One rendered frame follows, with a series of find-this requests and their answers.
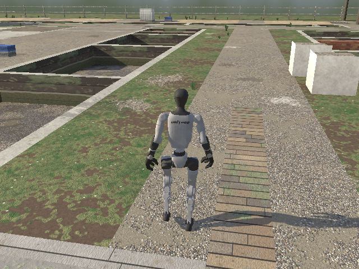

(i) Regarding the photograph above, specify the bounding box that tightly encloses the robot left upper arm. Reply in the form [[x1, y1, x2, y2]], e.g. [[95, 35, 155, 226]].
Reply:
[[153, 112, 169, 143]]

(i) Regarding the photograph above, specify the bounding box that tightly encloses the right robot hand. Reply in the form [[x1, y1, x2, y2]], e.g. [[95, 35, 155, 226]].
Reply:
[[201, 156, 214, 168]]

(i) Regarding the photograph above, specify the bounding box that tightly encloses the robot right upper arm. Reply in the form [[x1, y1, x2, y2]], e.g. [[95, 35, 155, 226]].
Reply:
[[192, 113, 207, 144]]

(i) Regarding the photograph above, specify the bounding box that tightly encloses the robot left forearm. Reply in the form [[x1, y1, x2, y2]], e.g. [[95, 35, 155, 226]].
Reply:
[[147, 135, 159, 160]]

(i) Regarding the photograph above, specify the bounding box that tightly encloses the robot right shin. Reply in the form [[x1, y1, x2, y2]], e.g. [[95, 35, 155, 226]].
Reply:
[[186, 188, 196, 224]]

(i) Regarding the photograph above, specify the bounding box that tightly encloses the robot right forearm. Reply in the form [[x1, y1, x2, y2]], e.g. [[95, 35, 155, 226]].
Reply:
[[202, 136, 213, 158]]

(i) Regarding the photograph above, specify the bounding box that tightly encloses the left robot hand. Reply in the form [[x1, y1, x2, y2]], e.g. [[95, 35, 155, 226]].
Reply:
[[145, 157, 158, 171]]

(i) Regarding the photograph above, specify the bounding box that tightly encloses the left robot foot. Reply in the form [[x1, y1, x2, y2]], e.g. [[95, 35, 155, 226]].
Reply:
[[163, 212, 171, 221]]

